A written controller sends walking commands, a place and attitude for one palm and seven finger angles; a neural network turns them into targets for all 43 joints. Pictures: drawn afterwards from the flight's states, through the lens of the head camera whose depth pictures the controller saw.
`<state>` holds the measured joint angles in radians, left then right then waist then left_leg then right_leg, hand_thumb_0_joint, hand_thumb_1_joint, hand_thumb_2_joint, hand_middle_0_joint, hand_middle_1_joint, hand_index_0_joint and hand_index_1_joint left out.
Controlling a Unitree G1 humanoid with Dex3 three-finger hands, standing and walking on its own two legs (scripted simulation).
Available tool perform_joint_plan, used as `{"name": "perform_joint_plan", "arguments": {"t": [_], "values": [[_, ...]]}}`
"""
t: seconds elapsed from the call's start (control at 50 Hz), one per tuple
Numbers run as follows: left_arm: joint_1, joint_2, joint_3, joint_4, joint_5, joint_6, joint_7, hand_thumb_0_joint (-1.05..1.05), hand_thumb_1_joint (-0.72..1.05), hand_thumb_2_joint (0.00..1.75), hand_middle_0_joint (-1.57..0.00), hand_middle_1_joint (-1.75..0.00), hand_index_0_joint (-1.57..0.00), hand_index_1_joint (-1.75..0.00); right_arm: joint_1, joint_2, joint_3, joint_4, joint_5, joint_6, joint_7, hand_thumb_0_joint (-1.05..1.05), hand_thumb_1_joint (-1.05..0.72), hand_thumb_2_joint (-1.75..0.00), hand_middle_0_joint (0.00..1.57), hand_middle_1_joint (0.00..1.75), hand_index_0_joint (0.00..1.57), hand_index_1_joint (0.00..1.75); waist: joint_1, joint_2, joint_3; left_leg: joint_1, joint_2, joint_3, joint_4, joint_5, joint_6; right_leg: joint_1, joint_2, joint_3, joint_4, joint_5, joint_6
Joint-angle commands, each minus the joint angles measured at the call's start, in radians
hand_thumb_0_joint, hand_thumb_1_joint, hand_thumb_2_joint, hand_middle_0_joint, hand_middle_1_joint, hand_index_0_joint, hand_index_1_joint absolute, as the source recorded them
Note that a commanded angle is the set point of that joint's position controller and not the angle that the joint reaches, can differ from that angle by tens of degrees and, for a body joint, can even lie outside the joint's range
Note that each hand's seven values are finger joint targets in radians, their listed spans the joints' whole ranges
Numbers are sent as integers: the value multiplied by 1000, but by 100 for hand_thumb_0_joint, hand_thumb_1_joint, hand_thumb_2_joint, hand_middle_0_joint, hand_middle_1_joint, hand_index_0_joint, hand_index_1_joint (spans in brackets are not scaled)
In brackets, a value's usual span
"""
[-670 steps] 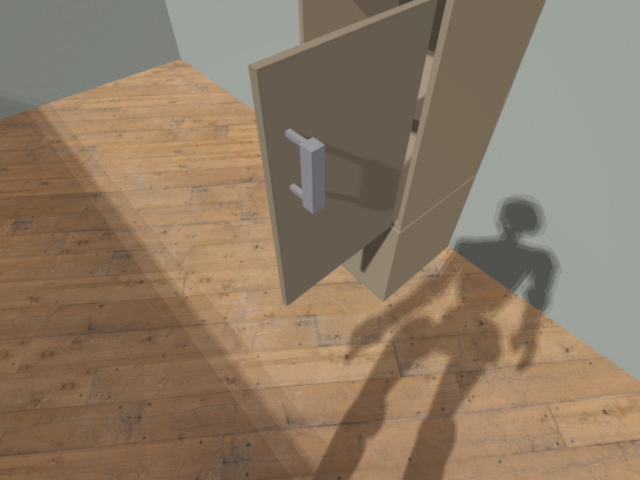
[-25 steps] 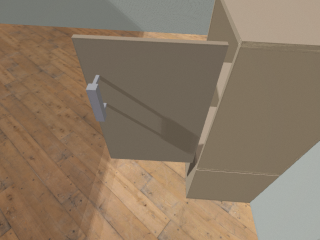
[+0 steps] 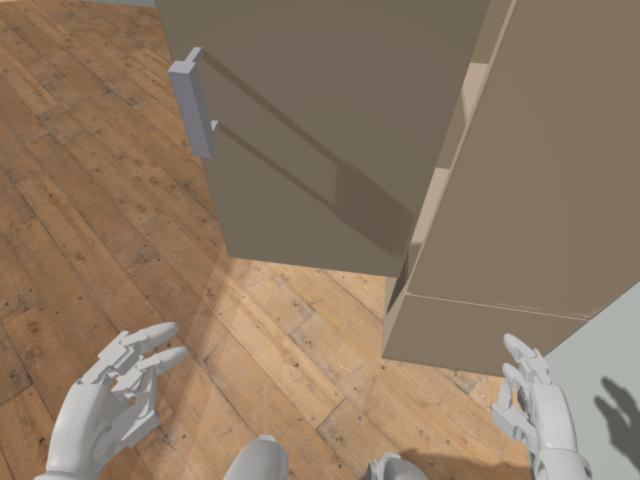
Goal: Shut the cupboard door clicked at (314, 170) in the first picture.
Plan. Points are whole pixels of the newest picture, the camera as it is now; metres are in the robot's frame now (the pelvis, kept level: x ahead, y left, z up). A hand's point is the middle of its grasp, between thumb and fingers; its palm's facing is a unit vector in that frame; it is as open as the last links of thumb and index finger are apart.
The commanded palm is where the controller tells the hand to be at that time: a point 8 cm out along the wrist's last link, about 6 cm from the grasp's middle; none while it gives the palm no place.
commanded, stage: raise the hand and make a fist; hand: left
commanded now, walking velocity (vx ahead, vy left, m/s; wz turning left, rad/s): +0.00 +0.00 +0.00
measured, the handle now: (200, 103) +0.55 +0.23 +0.16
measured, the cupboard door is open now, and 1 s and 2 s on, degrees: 91 91 91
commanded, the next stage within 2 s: bring the fist close to the handle in 1.46 s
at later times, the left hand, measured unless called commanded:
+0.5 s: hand (132, 348) +0.22 +0.22 +0.10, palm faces -0.03 -1.00 -0.03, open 3.7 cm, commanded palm +0.20 +0.27 +0.11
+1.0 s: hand (112, 296) +0.25 +0.23 +0.16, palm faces -0.01 -1.00 -0.05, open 3.1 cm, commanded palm +0.22 +0.28 +0.16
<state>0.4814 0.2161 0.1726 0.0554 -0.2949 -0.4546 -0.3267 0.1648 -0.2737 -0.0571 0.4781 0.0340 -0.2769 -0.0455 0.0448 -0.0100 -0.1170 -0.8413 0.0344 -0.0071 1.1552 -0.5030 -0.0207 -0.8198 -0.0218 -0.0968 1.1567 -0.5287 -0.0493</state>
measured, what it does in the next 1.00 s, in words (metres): rises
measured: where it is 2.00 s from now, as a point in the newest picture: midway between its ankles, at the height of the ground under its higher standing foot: outside the picture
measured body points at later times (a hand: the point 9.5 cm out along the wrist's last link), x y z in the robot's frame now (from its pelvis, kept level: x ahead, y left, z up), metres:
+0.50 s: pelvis +0.01 +0.03 +0.03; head +0.06 +0.03 +0.48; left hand +0.22 +0.27 +0.10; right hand +0.16 -0.22 -0.05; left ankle +0.04 +0.13 -0.65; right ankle +0.03 -0.09 -0.65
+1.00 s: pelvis +0.03 +0.03 +0.06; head +0.04 +0.03 +0.51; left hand +0.24 +0.28 +0.16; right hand +0.21 -0.17 -0.01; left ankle +0.04 +0.13 -0.65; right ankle +0.03 -0.09 -0.65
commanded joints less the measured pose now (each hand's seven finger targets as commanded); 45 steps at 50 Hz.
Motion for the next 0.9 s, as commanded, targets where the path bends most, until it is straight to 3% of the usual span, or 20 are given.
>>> {"name": "perform_joint_plan", "arguments": {"t": [0.0,0.06,0.08,0.12,0.18,0.2,0.28,0.3,0.36,0.46,0.48,0.5,0.62,0.7,0.72,0.78,0.82,0.88], "values": [[-257,152,23,-417,-22,-125,14,0,90,90,-62,-76,-62,-76,29,-88,-4,-106,2,-57,-33,0,-90,-90,20,30,20,30,-99,38,-126,60,-31,-12,-104,83,58,65,12,203,-333,-63,39],[-204,158,21,-321,-25,-45,-29,0,90,90,-68,-82,-68,-82,36,-94,4,-90,10,-53,-45,0,-90,-90,20,30,20,30,-91,31,-119,50,-31,-15,-122,85,56,96,13,193,-351,-56,43],[-182,167,37,-269,-30,1,-43,0,90,90,-69,-84,-69,-84,30,-91,7,-86,16,-49,-49,0,-90,-90,20,30,20,30,-77,47,-107,50,-32,-16,-132,98,56,123,11,201,-365,-43,44],[-122,193,91,-262,-46,74,-53,0,90,90,-73,-88,-73,-88,27,-85,6,-103,21,-36,-49,0,-90,-90,20,30,20,30,-45,2,-153,60,-37,-13,-160,128,51,211,-8,213,-389,2,57],[-62,215,167,-286,-62,136,-22,0,90,90,-79,-94,-79,-94,6,-63,10,-117,15,-19,-46,0,-90,-90,20,30,20,30,0,9,-195,99,-41,-19,-203,201,45,305,-12,191,-378,130,61],[-58,184,156,-313,-72,136,-11,0,90,90,-81,-96,-81,-96,11,-54,13,-123,12,-17,-43,0,-90,-90,20,30,20,30,-4,-18,-199,110,-41,-21,-219,216,42,318,-15,177,-376,172,67],[-49,169,143,-333,-60,96,33,0,90,90,-88,-104,-88,-104,19,-57,14,-110,-1,-22,-34,0,-90,-90,20,30,20,30,-9,-4,-144,157,-38,-30,-270,250,39,288,10,112,-354,234,50],[-61,152,116,-340,-55,83,33,0,90,90,-90,-106,-90,-106,30,-63,14,-110,-2,-25,-31,0,-90,-90,20,30,20,30,-23,-11,-144,168,-39,-28,-277,245,39,274,10,104,-353,226,51],[-66,142,92,-320,-51,61,20,0,90,90,-95,-112,-95,-112,43,-79,10,-105,1,-32,-29,0,-90,-90,20,30,20,30,-34,-18,-118,186,-38,-27,-295,219,40,243,17,92,-366,174,45],[-120,160,75,-401,-41,63,28,0,90,90,-104,-122,-104,-122,50,-91,18,-113,6,-46,-30,0,-90,-90,20,30,20,30,-35,61,-133,268,-35,-39,-349,208,42,246,31,49,-363,174,30],[-127,182,92,-414,-36,68,40,0,90,90,-106,-124,-106,-124,50,-95,21,-112,1,-46,-31,0,-90,-90,20,30,20,30,-28,56,-144,274,-34,-45,-355,221,43,265,36,43,-357,193,27],[-117,165,80,-434,-31,72,48,0,90,90,-108,-126,-108,-126,53,-92,20,-116,4,-46,-30,0,-90,-90,20,30,20,30,-28,84,-161,300,-33,-44,-367,232,40,270,36,34,-354,211,26],[-109,146,58,-450,-10,136,81,0,90,90,-119,-138,-119,-138,49,-89,33,-124,5,-27,-19,0,-90,-90,20,30,20,30,-27,104,-109,349,-22,-59,-421,271,28,295,44,3,-366,272,24],[-144,149,60,-433,-9,187,77,0,90,90,-126,-146,-126,-146,52,-92,41,-130,9,-12,-20,0,-90,-90,20,30,20,30,-34,69,-82,361,-22,-59,-445,257,29,320,46,3,-399,276,26],[-167,145,48,-452,-8,194,74,0,90,90,-128,-148,-128,-148,49,-93,45,-133,10,-12,-21,0,-90,-90,20,30,20,30,-35,97,-83,377,-20,-61,-453,255,27,319,47,3,-404,274,25],[-206,177,71,-464,-4,213,76,0,90,90,-130,-150,-130,-150,46,-93,53,-128,8,-12,-23,0,-90,-90,20,30,20,30,-27,96,-95,405,-23,-63,-465,288,28,359,48,6,-419,305,22],[-227,164,64,-472,-8,222,72,0,90,90,-130,-150,-130,-150,46,-89,58,-126,10,-16,-22,0,-90,-90,20,30,20,30,-30,94,-98,427,-22,-61,-474,313,26,371,46,3,-428,328,23],[-241,178,87,-416,-20,245,62,0,90,90,-130,-150,-130,-150,39,-92,63,-108,11,-16,-26,0,-90,-90,20,30,20,30,-26,47,-55,412,-27,-56,-488,292,30,394,46,8,-460,323,24]]}}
